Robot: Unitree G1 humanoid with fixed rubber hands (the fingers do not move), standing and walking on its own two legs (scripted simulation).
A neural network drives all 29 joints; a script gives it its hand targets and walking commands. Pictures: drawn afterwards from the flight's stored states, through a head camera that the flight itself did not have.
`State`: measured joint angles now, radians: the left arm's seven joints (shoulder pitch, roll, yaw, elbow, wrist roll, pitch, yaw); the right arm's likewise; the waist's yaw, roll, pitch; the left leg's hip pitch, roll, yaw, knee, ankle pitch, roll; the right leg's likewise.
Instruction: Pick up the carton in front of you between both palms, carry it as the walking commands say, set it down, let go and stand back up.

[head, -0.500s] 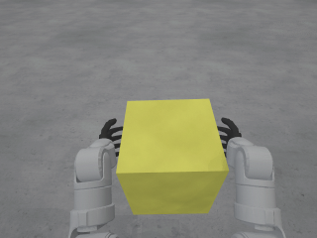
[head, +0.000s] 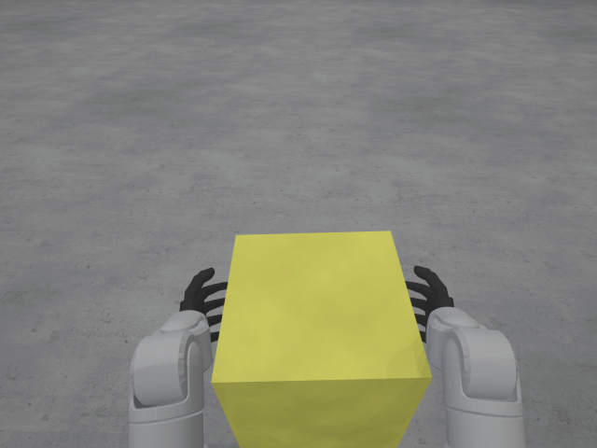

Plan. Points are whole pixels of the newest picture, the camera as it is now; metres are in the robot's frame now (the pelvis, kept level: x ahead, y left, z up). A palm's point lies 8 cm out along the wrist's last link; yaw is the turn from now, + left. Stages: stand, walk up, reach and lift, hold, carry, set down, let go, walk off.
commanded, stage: carry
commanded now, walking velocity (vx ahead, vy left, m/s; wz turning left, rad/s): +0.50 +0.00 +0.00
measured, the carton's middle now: (316, 347) +0.27 +0.00 +0.02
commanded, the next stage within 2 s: none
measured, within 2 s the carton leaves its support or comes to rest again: neither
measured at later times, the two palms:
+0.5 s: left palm (247, 188) +0.55 +0.12 +0.09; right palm (406, 187) +0.57 -0.18 +0.08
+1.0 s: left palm (241, 115) +0.87 +0.17 +0.08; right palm (361, 113) +0.87 -0.13 +0.09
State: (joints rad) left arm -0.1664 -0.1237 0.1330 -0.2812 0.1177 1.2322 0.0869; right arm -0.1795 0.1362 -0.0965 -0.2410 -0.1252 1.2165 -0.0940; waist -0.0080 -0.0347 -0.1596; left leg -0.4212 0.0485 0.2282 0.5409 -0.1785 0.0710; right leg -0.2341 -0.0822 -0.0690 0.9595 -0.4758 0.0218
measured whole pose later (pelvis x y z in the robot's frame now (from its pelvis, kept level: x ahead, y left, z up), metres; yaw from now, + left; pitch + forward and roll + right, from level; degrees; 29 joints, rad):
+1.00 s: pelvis +0.60 +0.02 +0.02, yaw +0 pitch +4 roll -1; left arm -0.18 -0.14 0.12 -0.34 0.13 1.22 0.09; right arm -0.17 0.14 -0.11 -0.32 -0.11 1.20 -0.09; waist -0.01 -0.03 -0.02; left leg -0.34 0.06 0.23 0.40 -0.13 0.07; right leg -0.41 -0.06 -0.08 0.99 -0.41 0.03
